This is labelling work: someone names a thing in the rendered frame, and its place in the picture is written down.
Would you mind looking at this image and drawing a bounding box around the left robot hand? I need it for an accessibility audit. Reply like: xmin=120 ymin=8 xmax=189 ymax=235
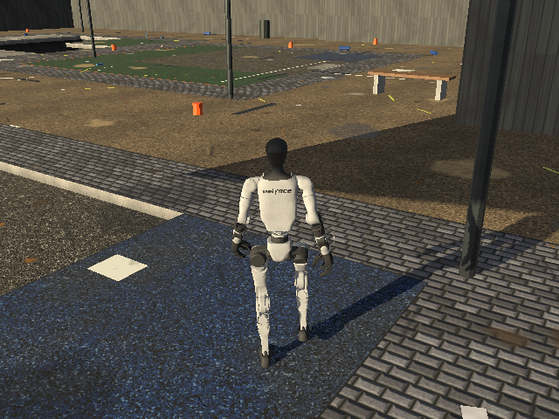
xmin=231 ymin=240 xmax=252 ymax=258

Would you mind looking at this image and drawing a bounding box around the right robot upper arm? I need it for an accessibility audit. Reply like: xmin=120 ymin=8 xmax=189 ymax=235
xmin=296 ymin=175 xmax=320 ymax=225

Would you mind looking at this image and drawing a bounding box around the robot left thigh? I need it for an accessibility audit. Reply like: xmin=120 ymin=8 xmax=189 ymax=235
xmin=250 ymin=245 xmax=271 ymax=313

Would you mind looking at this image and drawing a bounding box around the left robot upper arm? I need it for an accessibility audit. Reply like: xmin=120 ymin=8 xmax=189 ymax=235
xmin=237 ymin=176 xmax=259 ymax=224

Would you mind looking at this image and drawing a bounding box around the robot left forearm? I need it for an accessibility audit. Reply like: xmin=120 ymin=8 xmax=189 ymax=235
xmin=232 ymin=212 xmax=246 ymax=244

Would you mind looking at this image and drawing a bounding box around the right robot hand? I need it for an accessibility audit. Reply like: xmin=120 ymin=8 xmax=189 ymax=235
xmin=313 ymin=251 xmax=334 ymax=277

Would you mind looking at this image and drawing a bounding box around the robot right forearm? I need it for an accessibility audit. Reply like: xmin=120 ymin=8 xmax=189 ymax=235
xmin=311 ymin=211 xmax=331 ymax=255

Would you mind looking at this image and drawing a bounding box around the right robot foot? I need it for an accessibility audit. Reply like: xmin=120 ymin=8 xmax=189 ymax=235
xmin=298 ymin=324 xmax=310 ymax=342

